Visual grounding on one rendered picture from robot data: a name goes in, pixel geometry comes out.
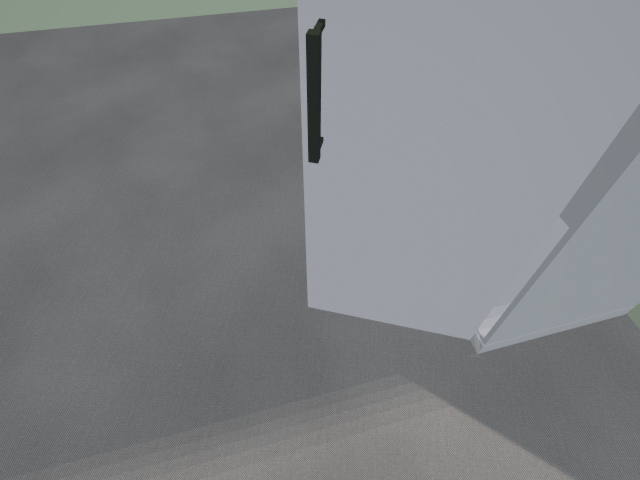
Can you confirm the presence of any fridge door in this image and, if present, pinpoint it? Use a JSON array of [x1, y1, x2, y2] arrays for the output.
[[297, 0, 640, 340]]

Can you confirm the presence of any handle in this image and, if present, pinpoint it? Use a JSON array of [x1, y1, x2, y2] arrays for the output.
[[306, 19, 325, 163]]

